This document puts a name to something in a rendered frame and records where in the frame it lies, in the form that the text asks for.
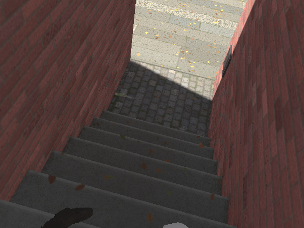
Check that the left robot hand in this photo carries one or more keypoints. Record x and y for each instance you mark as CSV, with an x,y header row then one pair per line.
x,y
67,217

